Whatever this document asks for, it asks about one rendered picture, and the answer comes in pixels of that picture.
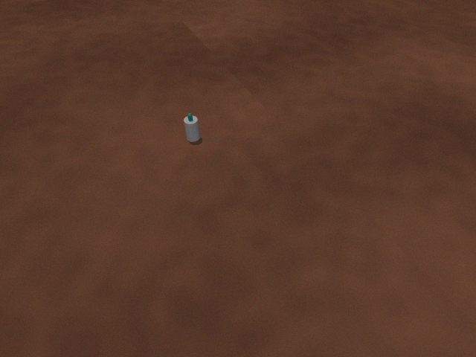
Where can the bottle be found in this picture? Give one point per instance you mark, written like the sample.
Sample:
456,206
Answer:
191,128

